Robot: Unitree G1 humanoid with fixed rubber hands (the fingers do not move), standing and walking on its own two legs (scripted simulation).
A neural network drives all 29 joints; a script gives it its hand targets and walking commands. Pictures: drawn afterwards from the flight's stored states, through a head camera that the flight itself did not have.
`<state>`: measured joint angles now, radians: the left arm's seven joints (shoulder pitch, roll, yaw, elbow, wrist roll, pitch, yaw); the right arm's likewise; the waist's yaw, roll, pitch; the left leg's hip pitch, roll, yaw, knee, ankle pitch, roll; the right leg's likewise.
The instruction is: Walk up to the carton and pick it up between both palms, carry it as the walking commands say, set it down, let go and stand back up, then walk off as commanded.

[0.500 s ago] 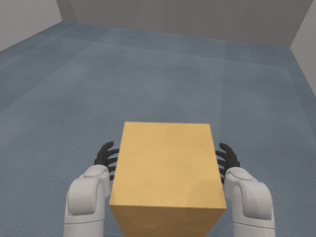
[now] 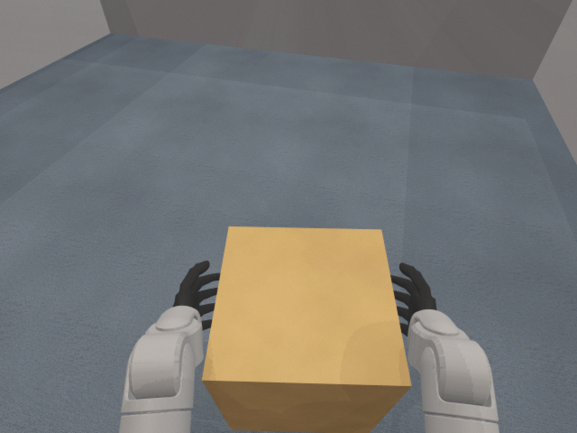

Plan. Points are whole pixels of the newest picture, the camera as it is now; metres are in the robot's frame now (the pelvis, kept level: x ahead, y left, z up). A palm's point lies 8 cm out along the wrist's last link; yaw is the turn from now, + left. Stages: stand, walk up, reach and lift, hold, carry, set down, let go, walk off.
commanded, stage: carry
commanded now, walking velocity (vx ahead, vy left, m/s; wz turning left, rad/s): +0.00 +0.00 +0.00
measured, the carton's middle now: (302, 335) +0.28 -0.01 -0.01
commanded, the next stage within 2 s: none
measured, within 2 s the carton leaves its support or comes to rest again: neither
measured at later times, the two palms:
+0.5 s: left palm (187, 301) +0.29 +0.15 +0.06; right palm (410, 302) +0.29 -0.15 +0.06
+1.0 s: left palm (189, 297) +0.30 +0.15 +0.07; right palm (412, 298) +0.30 -0.15 +0.07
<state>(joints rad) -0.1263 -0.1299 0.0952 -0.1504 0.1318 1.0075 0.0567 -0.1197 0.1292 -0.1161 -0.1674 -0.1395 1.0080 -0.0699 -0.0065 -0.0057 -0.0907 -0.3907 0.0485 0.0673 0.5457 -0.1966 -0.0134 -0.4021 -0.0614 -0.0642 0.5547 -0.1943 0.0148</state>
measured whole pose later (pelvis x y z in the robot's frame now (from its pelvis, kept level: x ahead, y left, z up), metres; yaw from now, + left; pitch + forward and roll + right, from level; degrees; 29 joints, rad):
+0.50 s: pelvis +0.03 +0.00 +0.00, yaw +0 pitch +2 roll +0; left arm -0.10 -0.13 0.09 -0.17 0.14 0.99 0.06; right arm -0.11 0.13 -0.10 -0.18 -0.14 0.99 -0.07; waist 0.00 0.00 -0.08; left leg -0.35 0.05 0.08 0.56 -0.25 -0.01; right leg -0.36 -0.07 -0.06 0.57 -0.25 0.03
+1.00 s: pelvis +0.03 +0.00 +0.00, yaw -1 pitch +2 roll +0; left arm -0.10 -0.13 0.09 -0.19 0.14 1.03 0.06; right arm -0.12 0.13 -0.11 -0.19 -0.14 1.03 -0.07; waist 0.00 0.00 -0.09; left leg -0.34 0.06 0.09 0.55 -0.25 -0.02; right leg -0.35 -0.07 -0.06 0.56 -0.25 0.02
